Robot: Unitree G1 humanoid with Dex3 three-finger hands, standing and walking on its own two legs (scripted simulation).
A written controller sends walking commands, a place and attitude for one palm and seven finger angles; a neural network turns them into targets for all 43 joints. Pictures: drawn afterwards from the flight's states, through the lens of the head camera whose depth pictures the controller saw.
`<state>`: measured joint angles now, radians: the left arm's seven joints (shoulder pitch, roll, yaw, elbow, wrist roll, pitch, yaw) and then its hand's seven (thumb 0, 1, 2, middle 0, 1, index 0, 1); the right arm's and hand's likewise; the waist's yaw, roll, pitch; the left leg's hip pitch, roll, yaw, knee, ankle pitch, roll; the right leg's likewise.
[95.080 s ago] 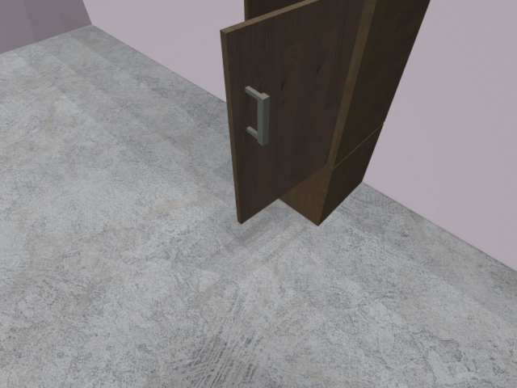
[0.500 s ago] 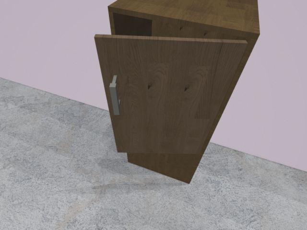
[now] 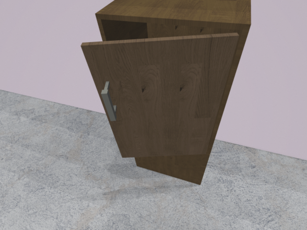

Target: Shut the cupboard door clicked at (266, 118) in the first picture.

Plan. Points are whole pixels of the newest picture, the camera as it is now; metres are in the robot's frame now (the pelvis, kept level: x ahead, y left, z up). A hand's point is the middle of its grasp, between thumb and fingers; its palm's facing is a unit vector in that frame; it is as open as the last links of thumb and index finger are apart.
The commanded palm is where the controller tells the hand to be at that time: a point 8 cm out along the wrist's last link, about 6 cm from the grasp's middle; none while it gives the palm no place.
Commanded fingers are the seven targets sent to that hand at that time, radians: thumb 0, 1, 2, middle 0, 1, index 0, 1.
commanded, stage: look again from close up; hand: left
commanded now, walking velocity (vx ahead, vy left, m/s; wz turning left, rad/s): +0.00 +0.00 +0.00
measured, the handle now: (110, 101) +0.48 +0.17 +0.07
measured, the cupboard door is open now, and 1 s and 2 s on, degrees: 20 20 20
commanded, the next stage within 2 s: raise the hand and make a fist in 0.16 s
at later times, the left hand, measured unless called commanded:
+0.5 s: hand (94, 195) +0.20 +0.16 +0.02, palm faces +0.23 -0.97 -0.04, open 7.0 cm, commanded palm +0.10 +0.22 -0.05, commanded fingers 0.00 0.90 0.90 -0.42 -0.54 -0.42 -0.54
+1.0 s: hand (93, 219) +0.16 +0.16 -0.01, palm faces -0.04 -1.00 -0.01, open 4.6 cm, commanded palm +0.12 +0.23 +0.00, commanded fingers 0.00 0.90 0.90 -0.88 -1.04 -0.88 -1.04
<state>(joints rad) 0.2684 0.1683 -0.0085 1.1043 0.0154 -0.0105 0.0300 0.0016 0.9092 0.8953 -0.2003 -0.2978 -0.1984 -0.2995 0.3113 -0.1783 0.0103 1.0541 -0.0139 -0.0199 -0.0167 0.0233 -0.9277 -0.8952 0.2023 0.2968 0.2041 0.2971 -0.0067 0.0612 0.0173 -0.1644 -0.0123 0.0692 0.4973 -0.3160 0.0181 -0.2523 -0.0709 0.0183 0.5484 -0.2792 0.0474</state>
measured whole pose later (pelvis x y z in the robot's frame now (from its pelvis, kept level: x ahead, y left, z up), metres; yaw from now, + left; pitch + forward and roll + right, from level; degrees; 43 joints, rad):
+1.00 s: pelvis -0.06 -0.01 -0.07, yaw +3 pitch +9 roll -1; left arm 0.37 0.23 0.12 -0.10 -0.27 -0.18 -0.28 0.01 0.90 0.90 -0.70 -0.85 -0.70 -0.85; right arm 0.27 -0.17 0.06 0.51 0.04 -0.21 -0.06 0.02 -0.90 -0.89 0.21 0.30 0.21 0.30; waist -0.01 0.04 -0.10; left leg -0.78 0.03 -0.01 1.12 -0.51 0.00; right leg -0.79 -0.05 -0.04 1.07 -0.43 0.02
